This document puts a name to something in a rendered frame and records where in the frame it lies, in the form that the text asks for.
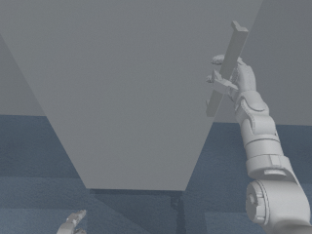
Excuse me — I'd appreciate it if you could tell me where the robot right upper arm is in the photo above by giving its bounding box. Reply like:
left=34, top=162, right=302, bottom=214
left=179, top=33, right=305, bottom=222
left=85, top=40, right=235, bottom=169
left=245, top=179, right=312, bottom=234

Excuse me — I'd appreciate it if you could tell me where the handle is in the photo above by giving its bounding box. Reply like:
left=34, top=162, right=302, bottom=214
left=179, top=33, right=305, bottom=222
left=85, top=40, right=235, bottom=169
left=206, top=20, right=249, bottom=117

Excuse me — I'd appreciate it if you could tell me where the robot left hand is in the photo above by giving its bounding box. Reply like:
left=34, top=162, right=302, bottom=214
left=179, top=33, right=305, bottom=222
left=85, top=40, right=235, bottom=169
left=57, top=210, right=87, bottom=234

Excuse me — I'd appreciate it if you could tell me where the robot right hand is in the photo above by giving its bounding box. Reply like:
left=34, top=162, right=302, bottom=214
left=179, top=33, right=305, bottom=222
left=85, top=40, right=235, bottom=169
left=205, top=54, right=256, bottom=102

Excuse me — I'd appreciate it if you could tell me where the robot right forearm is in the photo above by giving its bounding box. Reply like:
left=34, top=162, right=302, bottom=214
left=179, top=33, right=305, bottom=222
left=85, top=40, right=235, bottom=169
left=234, top=90, right=311, bottom=221

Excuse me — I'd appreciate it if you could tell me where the fridge door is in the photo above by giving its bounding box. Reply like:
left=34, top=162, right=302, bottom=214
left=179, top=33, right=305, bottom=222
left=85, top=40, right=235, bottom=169
left=0, top=0, right=263, bottom=191

